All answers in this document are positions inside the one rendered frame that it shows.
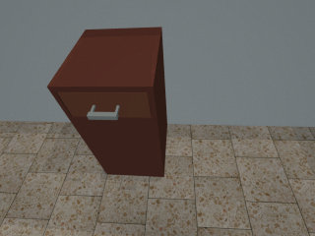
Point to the drawer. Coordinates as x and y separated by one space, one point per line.
132 104

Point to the handle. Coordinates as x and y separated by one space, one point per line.
93 115

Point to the cabinet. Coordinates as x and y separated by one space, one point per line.
119 60

